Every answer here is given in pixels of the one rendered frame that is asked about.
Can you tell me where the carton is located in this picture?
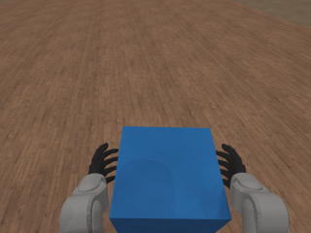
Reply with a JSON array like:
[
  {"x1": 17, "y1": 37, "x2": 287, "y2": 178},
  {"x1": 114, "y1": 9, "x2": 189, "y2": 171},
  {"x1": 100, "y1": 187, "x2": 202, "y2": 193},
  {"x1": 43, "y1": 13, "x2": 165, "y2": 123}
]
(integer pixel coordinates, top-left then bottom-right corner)
[{"x1": 109, "y1": 126, "x2": 232, "y2": 233}]

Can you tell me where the robot right hand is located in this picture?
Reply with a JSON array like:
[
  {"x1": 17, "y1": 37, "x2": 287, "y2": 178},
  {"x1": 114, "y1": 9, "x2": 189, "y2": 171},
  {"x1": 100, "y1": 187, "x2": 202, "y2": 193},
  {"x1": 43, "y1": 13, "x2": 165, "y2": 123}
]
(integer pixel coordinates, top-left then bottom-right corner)
[{"x1": 216, "y1": 144, "x2": 246, "y2": 189}]

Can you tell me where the left robot forearm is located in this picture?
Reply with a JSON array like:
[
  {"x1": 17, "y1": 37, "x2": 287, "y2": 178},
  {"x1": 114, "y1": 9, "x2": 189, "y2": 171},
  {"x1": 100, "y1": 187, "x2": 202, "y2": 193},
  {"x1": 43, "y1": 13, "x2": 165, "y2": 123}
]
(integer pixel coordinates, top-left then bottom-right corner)
[{"x1": 59, "y1": 173, "x2": 110, "y2": 233}]

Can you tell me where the robot left hand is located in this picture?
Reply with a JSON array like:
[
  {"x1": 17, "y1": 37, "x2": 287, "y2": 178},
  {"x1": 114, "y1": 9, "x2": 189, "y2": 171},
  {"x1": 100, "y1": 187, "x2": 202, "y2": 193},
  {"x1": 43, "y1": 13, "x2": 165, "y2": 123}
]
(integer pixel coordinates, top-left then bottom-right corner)
[{"x1": 88, "y1": 143, "x2": 119, "y2": 184}]

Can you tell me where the right robot forearm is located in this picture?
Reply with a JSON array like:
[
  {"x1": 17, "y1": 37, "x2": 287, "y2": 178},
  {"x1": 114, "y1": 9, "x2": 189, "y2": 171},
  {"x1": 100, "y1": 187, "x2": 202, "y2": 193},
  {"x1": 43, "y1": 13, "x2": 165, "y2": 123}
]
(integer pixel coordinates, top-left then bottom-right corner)
[{"x1": 229, "y1": 172, "x2": 291, "y2": 233}]

